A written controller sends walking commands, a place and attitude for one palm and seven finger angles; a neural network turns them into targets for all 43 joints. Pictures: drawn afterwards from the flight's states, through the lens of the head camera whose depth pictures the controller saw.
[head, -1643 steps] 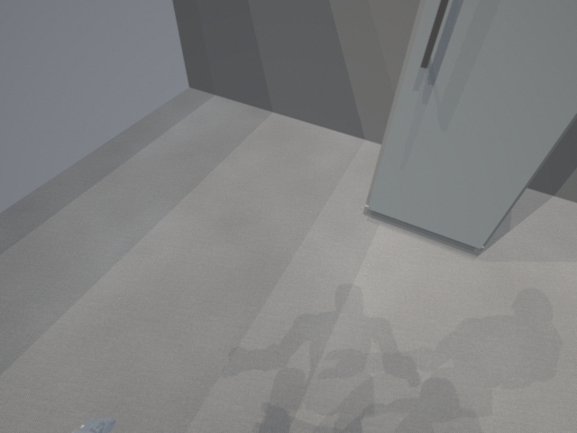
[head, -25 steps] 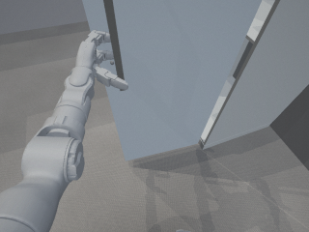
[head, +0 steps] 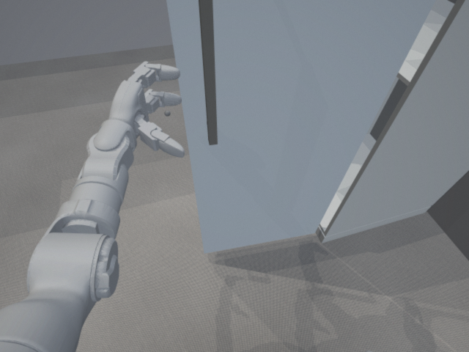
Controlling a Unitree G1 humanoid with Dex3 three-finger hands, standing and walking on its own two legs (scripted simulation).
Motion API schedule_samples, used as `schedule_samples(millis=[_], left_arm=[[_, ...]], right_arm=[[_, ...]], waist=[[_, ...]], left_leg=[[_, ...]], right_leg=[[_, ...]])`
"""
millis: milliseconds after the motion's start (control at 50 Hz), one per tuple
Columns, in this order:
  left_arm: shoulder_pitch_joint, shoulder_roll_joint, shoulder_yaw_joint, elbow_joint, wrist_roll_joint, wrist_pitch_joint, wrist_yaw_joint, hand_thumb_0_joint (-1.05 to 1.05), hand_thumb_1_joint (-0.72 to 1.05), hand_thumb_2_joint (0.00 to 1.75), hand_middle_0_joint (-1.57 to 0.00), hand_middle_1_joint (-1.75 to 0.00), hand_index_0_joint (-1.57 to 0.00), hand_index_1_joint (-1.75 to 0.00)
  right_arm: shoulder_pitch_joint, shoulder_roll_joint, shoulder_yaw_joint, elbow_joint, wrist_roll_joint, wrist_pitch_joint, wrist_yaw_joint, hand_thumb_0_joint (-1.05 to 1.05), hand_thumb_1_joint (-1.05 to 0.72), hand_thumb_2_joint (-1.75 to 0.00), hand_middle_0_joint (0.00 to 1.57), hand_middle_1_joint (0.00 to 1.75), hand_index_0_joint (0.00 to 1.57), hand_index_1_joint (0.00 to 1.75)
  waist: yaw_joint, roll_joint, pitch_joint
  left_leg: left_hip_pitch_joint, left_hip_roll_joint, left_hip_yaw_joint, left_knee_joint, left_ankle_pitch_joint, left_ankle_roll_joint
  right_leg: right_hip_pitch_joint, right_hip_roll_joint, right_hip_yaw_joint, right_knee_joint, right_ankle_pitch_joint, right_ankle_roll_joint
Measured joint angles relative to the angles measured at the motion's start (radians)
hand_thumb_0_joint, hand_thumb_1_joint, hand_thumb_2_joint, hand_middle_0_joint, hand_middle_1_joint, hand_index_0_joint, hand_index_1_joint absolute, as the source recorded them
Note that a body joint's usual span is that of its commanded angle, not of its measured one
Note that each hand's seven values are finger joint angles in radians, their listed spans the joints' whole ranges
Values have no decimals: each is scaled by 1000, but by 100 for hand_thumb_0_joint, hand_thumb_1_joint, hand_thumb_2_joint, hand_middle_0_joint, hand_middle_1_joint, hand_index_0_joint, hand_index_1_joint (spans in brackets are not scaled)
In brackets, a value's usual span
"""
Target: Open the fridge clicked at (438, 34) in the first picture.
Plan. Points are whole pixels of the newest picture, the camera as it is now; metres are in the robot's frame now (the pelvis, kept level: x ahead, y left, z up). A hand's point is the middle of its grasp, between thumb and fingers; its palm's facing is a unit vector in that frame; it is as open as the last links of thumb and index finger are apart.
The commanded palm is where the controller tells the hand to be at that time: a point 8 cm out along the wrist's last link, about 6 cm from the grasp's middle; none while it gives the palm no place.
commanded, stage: slip the hand off the handle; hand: left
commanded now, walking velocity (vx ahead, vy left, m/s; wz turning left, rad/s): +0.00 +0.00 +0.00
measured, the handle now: (205, 24) +0.55 +0.04 +0.27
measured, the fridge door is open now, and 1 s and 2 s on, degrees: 85 85 85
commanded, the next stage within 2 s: draw the hand back to the body in 0.54 s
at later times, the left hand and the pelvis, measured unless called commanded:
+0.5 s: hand (173, 154) +0.37 +0.09 +0.16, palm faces -0.16 -0.98 -0.12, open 14.7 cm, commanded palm +0.35 +0.13 +0.18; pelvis +0.00 -0.01 +0.00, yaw +2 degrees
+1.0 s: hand (141, 181) +0.32 +0.12 +0.17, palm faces +0.08 -1.00 -0.03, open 14.7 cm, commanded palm +0.28 +0.17 +0.18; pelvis +0.00 -0.03 +0.01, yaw +2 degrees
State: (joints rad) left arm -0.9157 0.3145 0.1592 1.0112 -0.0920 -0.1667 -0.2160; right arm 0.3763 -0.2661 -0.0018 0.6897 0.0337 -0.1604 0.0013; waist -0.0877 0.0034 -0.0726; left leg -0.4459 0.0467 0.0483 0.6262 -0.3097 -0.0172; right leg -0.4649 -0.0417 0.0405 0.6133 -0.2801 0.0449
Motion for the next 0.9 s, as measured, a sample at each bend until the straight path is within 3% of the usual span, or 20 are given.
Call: schedule_samples(millis=[160, 440, 560, 680, 740, 780, 840, 900], left_arm=[[177, -94, -38, -219, 5, 72, 59, -1, -55, 21, -26, -115, -25, -115], [379, -131, -153, -555, -14, 212, 76, -1, -55, 20, -26, -115, -25, -115], [437, -144, -174, -631, -23, 264, 76, -1, -55, 20, -26, -115, -25, -115], [472, -126, -178, -680, -22, 267, 76, -1, -55, 20, -26, -115, -25, -115], [450, -170, -113, -672, -114, 304, 153, -2, -55, 20, -26, -115, -25, -115], [449, -199, -64, -685, -130, 330, 222, -1, -55, 20, -26, -115, -25, -115], [505, -196, -47, -751, -65, 349, 291, -1, -55, 20, -26, -115, -25, -115], [605, -172, -68, -842, -20, 348, 282, -1, -55, 21, -25, -115, -24, -115]], right_arm=[[-31, 27, 10, -30, 6, 17, 17, 1, -90, -90, 20, 29, 21, 30], [-147, 30, 29, -67, 18, 21, -8, 1, -90, -90, 20, 29, 21, 30], [-188, 27, 38, -83, 15, 32, -21, 1, -90, -90, 20, 29, 20, 30], [-197, 34, 50, -86, 11, 37, -34, 1, -90, -90, 20, 29, 20, 30], [-195, 38, 51, -60, 16, 34, -45, 1, -90, -90, 20, 29, 20, 30], [-193, 43, 52, -42, 14, 37, -46, 1, -90, -90, 20, 29, 20, 30], [-180, 49, 50, -42, 6, 47, -36, 1, -90, -90, 20, 29, 20, 30], [-163, 47, 45, -56, 3, 49, -29, 1, -90, -90, 20, 29, 20, 30]], waist=[[30, 9, -20], [99, 15, -6], [104, 16, 3], [101, 16, 14], [111, 18, 17], [117, 15, 13], [120, 19, 3], [121, 32, 0]], left_leg=[[58, -7, 15, -2, -19, 8], [133, -5, -21, -29, -2, -9], [151, -2, -36, -43, 11, -18], [170, 5, -46, -51, 19, -28], [174, 12, -53, -52, 21, -34], [177, 15, -55, -59, 24, -36], [182, 19, -52, -70, 27, -38], [195, 19, -48, -76, 25, -37]], right_leg=[[50, -7, 14, 3, -18, 7], [134, -5, -23, -9, -22, -7], [151, -3, -38, -7, -22, -17], [168, 5, -48, -6, -22, -28], [177, 12, -55, -14, -19, -33], [180, 15, -58, -21, -16, -35], [182, 19, -55, -28, -13, -38], [193, 19, -52, -32, -15, -37]])
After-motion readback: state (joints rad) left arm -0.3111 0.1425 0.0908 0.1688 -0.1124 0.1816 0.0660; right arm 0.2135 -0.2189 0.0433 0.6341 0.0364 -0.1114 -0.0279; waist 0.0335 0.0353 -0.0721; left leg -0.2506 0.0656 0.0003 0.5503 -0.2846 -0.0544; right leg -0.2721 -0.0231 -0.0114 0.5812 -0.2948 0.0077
